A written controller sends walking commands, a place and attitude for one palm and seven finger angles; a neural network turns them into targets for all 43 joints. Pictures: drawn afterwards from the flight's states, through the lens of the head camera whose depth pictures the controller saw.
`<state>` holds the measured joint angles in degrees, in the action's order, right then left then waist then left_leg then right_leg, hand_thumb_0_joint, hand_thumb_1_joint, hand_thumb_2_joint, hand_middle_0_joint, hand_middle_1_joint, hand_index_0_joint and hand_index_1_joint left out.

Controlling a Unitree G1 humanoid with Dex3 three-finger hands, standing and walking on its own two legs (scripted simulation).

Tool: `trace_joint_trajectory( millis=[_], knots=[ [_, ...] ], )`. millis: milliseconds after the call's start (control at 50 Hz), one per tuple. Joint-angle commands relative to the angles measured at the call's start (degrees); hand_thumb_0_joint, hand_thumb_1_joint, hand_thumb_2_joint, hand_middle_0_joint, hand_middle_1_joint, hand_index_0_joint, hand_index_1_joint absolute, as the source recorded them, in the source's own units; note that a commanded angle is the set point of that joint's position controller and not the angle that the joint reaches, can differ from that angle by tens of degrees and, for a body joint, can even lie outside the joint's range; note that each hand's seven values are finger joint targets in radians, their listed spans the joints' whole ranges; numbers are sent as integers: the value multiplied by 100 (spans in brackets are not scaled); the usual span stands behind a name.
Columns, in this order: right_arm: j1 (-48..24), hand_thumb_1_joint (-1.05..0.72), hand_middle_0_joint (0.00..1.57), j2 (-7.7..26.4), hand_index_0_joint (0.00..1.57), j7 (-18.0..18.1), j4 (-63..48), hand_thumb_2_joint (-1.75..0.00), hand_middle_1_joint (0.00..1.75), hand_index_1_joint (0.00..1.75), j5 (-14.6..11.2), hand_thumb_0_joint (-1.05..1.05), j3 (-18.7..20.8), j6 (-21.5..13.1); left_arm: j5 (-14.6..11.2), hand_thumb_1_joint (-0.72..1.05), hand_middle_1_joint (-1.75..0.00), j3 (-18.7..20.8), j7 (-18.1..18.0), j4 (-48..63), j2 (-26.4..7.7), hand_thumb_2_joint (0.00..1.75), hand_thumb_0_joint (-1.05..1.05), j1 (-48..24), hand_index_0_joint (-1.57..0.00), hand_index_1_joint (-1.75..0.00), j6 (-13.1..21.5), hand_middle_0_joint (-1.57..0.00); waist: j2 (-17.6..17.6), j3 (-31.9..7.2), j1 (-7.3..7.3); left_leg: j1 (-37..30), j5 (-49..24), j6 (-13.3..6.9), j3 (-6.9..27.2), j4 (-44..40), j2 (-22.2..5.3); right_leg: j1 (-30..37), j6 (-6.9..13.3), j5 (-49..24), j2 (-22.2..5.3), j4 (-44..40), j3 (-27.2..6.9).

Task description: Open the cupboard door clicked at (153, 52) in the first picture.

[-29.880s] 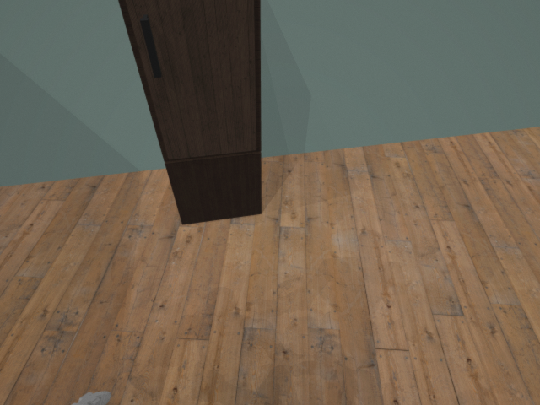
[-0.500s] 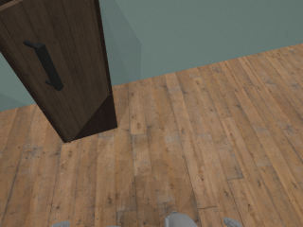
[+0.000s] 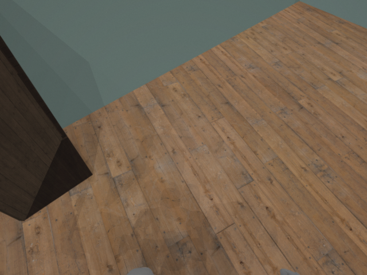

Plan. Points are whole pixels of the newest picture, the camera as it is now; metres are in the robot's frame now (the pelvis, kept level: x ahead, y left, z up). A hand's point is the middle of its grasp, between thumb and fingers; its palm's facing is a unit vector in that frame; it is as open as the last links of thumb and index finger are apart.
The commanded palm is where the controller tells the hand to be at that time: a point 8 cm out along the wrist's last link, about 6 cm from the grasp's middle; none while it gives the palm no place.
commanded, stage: walk to a spot facing it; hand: left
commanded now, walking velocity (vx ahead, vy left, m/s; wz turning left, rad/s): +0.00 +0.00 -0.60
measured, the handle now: out of the picture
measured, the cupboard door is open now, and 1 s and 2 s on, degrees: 44 44 44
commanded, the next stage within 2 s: turn to face it in 1.56 s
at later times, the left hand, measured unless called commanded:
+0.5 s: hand (136, 244) +0.20 +0.13 -0.15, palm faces -0.27 -0.93 -0.26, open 7.3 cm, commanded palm none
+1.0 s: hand (189, 163) +0.44 +0.01 -0.15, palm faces -0.53 -0.83 -0.19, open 7.4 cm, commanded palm none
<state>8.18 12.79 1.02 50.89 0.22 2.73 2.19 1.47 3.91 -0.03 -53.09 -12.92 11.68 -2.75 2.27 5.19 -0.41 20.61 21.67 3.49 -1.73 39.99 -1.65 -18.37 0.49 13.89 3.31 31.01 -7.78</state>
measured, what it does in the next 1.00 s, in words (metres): walks ahead, turning right: left foot, then right foot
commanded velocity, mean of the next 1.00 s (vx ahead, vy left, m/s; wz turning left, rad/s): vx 0.30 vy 0.00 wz -0.48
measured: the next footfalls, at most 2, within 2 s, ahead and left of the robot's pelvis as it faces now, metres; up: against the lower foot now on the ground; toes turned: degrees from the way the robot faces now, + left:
left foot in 0.04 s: +0.05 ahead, +0.13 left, +0.00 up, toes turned +1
right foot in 0.36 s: +0.04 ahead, -0.15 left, +0.00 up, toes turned -19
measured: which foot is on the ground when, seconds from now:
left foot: up 0.00-0.02, down 0.04-0.36, up 0.38-0.70, down 0.72-1.00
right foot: down 0.00-0.02, up 0.04-0.34, down 0.36-0.72, up 0.74-1.00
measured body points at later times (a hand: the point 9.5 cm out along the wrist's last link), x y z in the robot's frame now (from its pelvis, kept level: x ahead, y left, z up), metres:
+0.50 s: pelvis +0.06 -0.05 +0.00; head +0.09 -0.07 +0.45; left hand +0.21 +0.18 -0.13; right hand +0.00 -0.31 -0.15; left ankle +0.07 +0.10 -0.67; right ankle +0.01 -0.14 -0.73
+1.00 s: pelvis +0.25 -0.10 +0.01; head +0.28 -0.12 +0.46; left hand +0.47 +0.05 -0.13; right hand +0.11 -0.30 -0.14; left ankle +0.29 +0.02 -0.73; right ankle +0.22 -0.25 -0.68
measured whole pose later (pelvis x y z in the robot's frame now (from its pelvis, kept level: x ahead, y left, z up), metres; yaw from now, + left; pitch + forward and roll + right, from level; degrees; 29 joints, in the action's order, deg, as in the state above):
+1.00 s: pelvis +0.25 -0.10 +0.01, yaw -33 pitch +2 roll +0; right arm 20.0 10.2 0.4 57.4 2.5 1.6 -3.4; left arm 1.8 4.8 3.2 -54.0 -12.7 8.0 -0.1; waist 0.4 3.1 0.7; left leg 8.5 14.4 1.5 -10.9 21.9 -5.8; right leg -32.3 0.4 13.7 -4.3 51.6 3.7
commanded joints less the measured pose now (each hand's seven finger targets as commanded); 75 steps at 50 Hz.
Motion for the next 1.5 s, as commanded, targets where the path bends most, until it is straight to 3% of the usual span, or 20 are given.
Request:
trace_joint_trajectory(
  millis=[0, 40, 120, 300, 320, 340, 380, 480, 660, 700, 720, 860, 1060, 1080, 1100, 1120, 1160, 1240, 1400, 1480],
  knots=[
    [912, -90, 20, 1369, 20, 159, -165, -90, 30, 30, 99, 0, 302, -273, -137, 90, -30, 165, 11, 601, -505, 90, 0, -25, -20, -30, 62, -20, -2071, -937, 282, -2077, -576, -724, 2263, -2526, -2057, -1628, -25, 1385, 107, 1184, -38],
    [851, -90, 20, 1460, 20, 226, -301, -90, 30, 30, 184, 0, 261, -262, -56, 90, -30, 230, 86, 714, -759, 90, 0, -395, -20, -30, 89, -20, -1208, -644, 275, -1145, -1677, -1470, 2382, -2517, -2705, -1452, -226, 2004, -267, 3095, 301],
    [410, -90, 20, 947, 20, 191, -354, -90, 30, 30, 219, 0, 136, -303, -16, 90, -30, 239, 241, 547, -492, 90, 0, -327, -20, -30, 2, -20, -1434, -361, -1, -1012, -2017, -941, 582, -2265, -1635, -1466, -343, 1128, -452, 3285, 741],
    [959, -90, 20, 1169, 20, 4, -64, -90, 30, 30, 208, 0, 268, -333, 0, 90, -30, 166, 378, 484, -473, 90, 0, -264, -20, -30, 210, -20, -1046, -626, 26, -787, -87, -601, -391, -1477, -1662, 607, -5, 662, -235, -131, 1636],
    [733, -90, 20, 1025, 20, -25, -151, -90, 30, 30, 157, 0, 235, -334, 17, 90, -30, 272, 324, 245, -801, 90, 0, 438, -20, -30, 256, -20, -295, -790, -360, 163, 175, -366, -804, -430, -1290, 1871, 214, 811, -519, -703, 1098],
    [289, -90, 20, 496, 20, -92, -471, -90, 30, 30, 43, 0, 108, -348, 67, 90, -30, 457, 207, 31, -1602, 90, 0, 1180, -20, -30, 338, -20, 1912, -787, -783, 2072, 1461, 0, -1410, 1530, -373, 2954, 951, 1435, -2183, -1602, -1731],
    [-497, -90, 20, 734, 20, -135, -820, -90, 30, 30, 79, 0, 121, -361, -76, 90, -30, 476, 56, 12, -1720, 90, 0, 1295, -20, -30, 349, -20, 1227, -143, -826, 3027, 1122, -58, 162, 2790, -568, 2355, 1550, 1423, -2633, -2043, -2440],
    [-66, -90, 20, 535, 20, -215, -394, -90, 30, 30, 120, 0, 163, -318, -40, 90, -30, 261, 33, 185, -1020, 90, 0, 352, -20, -30, 553, -20, 667, -180, -59, 1593, -371, 121, -74, 1778, -542, 1022, 1080, -402, -1644, -1830, -743],
    [596, -90, 20, 637, 20, -119, -137, -90, 30, 30, 90, 0, 179, -565, -51, 90, -30, 296, 89, -21, -998, 90, 0, 239, -20, -30, 546, -20, 131, -479, 370, -1273, -1090, -73, -403, -1157, -21, 197, 722, -657, -1097, -696, -413],
    [2264, -90, 20, 1736, 20, 19, 271, -90, 30, 30, 254, 0, 444, -628, -114, 90, -30, 151, 164, 74, -335, 90, 0, 517, -20, -30, 521, -20, -2493, -1460, 935, -3321, 528, -857, 2607, -2126, -2355, -1627, 153, 1770, 89, 2682, 835],
    [2400, -90, 20, 1692, 20, 60, 261, -90, 30, 30, 264, 0, 362, -568, -79, 90, -30, 145, 153, 240, -418, 90, 0, 214, -20, -30, 536, -20, -2076, -1282, 944, -2937, 1230, -1283, 3595, -2812, -2863, -2071, 184, 2014, -43, 3817, 424],
    [1310, -90, 20, 648, 20, 54, 247, -90, 30, 30, 186, 0, 84, -753, 36, 90, -30, 89, 369, 148, -60, 90, 0, -49, -20, -30, 370, -20, -1281, -412, 110, -1323, -1388, -894, 310, -2816, -1665, -1900, -30, 114, -857, 3301, 818],
    [1433, -90, 20, 777, 20, -61, 552, -90, 30, 30, 213, 0, 105, -557, 35, 90, -30, 123, 333, 83, -315, 90, 0, -125, -20, -30, 411, -20, -496, -473, -187, -884, -1539, -702, -705, -1758, -1569, 684, 219, -160, -411, 162, 1590],
    [1331, -90, 20, 670, 20, -87, 537, -90, 30, 30, 155, 0, 77, -565, 60, 90, -30, 210, 278, -209, -607, 90, 0, 760, -20, -30, 477, -20, -8, -833, -591, -240, -1901, -491, -1099, -390, -1211, 2031, 442, 161, -597, -152, 1157],
    [1288, -90, 20, 258, 20, -159, 354, -90, 30, 30, 45, 0, -17, -588, 103, 90, -30, 388, 155, -439, -1338, 90, 0, 1663, -20, -30, 547, -20, 1620, -1336, -937, 1415, -71, -202, -1537, 1637, -378, 3271, 1068, 1005, -2176, -1002, -1337],
    [980, -90, 20, 334, 20, -141, 198, -90, 30, 30, 41, 0, 7, -578, -65, 90, -30, 421, 88, -492, -1604, 90, 0, 1768, -20, -30, 513, -20, 1636, -1289, -903, 2025, 1375, -225, -631, 2904, -264, 3091, 1377, 1115, -2831, -1835, -2567],
    [731, -90, 20, 386, 20, -138, 297, -90, 30, 30, 70, 0, 80, -572, -105, 90, -30, 272, 16, -284, -1047, 90, 0, 855, -20, -30, 516, -20, 660, -466, -448, 2199, 256, -197, 1, 3086, -756, 1898, 1262, 816, -2417, -1926, -1647],
    [1115, -90, 20, 85, 20, -140, 639, -90, 30, 30, 140, 0, 38, -406, -52, 90, -30, 105, -18, -242, -490, 90, 0, 297, -20, -30, 671, -20, 426, -476, 145, 982, -230, -50, -163, 1832, -819, 794, 1067, -1161, -1842, -1858, -68],
    [6, -90, 20, -26, 20, -285, 225, -90, 30, 30, 99, 0, 65, -506, -43, 90, -30, 102, 20, -726, -589, 90, 0, 902, -20, -30, 777, -20, 301, -190, -103, 955, -952, -144, -389, -191, -480, 1524, 980, -1508, -1769, -1785, 85],
    [886, -90, 20, 301, 20, -179, 548, -90, 30, 30, 141, 0, 122, -595, -77, 90, -30, 84, -3, -757, -544, 90, 0, 755, -20, -30, 757, -20, -76, -438, 467, -1058, -1333, -386, -551, -1212, -161, 911, 625, -2557, -1392, -330, 630]
  ],
)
